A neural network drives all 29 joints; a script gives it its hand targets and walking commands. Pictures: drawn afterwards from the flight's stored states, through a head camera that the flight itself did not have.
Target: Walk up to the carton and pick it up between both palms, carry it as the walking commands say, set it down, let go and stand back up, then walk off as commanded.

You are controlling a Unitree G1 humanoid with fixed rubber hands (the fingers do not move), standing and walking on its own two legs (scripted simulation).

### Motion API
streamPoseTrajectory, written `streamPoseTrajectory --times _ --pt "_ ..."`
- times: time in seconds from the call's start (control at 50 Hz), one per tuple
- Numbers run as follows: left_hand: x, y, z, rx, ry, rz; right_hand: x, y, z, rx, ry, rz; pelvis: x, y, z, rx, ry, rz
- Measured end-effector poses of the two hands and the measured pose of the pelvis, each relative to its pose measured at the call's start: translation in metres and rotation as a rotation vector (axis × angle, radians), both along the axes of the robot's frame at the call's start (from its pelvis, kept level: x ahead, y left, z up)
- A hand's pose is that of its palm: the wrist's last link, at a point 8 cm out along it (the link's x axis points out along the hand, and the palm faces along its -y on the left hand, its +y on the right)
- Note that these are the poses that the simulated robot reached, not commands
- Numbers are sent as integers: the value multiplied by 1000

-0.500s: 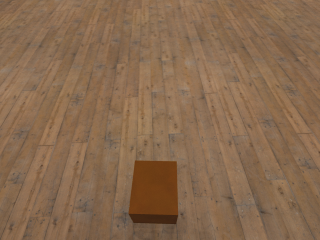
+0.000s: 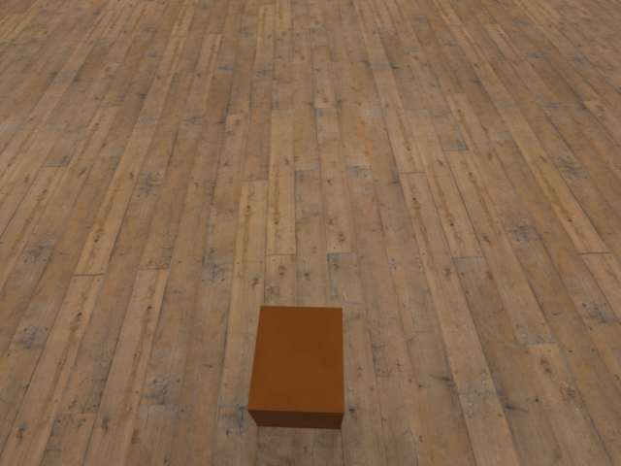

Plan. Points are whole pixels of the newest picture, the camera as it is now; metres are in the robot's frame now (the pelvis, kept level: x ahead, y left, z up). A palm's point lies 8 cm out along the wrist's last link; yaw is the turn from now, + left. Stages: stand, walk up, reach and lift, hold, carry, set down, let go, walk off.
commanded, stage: reach and lift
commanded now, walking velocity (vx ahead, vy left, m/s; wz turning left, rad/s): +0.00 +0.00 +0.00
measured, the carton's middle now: (300, 366) +0.45 +0.07 -0.66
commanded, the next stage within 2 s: none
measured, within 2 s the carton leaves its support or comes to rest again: neither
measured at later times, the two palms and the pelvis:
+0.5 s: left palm (145, 452) +0.16 +0.26 -0.15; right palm out of the picture +0.15 -0.19 -0.16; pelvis -0.05 +0.04 -0.05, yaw -1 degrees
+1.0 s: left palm (176, 366) +0.29 +0.26 -0.18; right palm (428, 376) +0.28 -0.17 -0.18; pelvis -0.09 +0.03 -0.09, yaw +0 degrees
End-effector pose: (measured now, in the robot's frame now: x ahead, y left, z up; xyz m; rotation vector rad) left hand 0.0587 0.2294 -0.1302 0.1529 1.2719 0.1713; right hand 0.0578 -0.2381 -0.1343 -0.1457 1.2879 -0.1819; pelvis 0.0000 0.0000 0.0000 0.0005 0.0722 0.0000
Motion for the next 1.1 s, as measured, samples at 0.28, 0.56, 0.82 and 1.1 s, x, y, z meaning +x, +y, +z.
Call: streamPoseTrajectory --times 0.28,0.56,0.82,1.1 --pt "72 26 7 -35 43 -1 83 45 2 60 29 44 -10 23 -11 3 177 -14" --pt "105 30 -22 -45 -155 -53 99 47 -22 40 -152 52 -62 44 -54 2 207 -29" --pt "177 31 -34 -30 -256 -56 176 56 -31 47 -272 37 -91 42 -80 -6 247 -5" --pt "262 38 -55 -51 -404 -58 251 72 -53 45 -422 0 -87 31 -95 -9 423 6"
